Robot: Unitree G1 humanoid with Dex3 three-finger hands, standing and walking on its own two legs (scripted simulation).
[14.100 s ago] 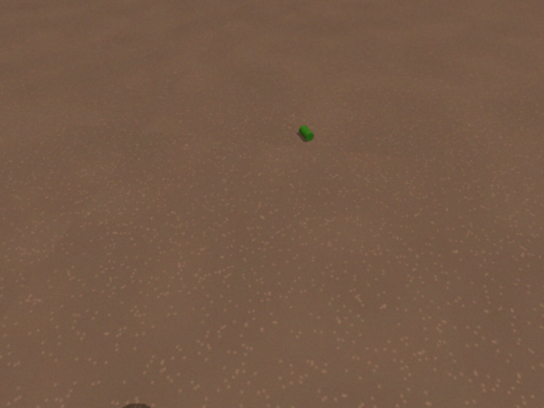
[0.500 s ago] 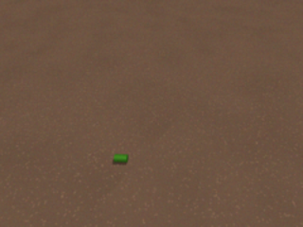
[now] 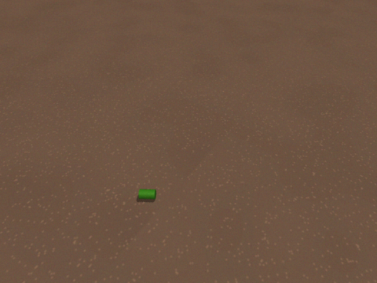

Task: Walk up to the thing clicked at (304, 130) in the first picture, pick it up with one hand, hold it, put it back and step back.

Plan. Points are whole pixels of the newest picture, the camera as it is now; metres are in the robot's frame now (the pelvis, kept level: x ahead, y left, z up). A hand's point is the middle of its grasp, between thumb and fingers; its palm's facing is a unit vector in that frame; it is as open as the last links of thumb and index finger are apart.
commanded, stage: stand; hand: left
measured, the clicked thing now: (147, 194) +0.76 +0.26 -0.75
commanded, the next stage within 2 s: walk up in 0.72 s
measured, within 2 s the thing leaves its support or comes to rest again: neither
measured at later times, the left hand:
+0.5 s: hand out of the picture +0.06 +0.25 -0.16, palm faces -0.05 -0.94 -0.34, open 7.3 cm
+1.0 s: hand out of the picture +0.07 +0.30 -0.16, palm faces +0.02 -0.92 -0.38, open 7.3 cm
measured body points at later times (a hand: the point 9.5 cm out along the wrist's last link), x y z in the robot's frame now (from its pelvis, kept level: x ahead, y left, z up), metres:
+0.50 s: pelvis +0.00 -0.01 +0.00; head +0.01 +0.00 +0.45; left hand +0.06 +0.30 -0.13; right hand +0.05 -0.31 -0.13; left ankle +0.02 +0.12 -0.75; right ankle -0.02 -0.14 -0.75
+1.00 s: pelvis +0.06 +0.02 -0.02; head +0.07 +0.02 +0.43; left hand +0.07 +0.35 -0.14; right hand +0.14 -0.31 -0.13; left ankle +0.10 +0.14 -0.75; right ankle -0.02 -0.14 -0.75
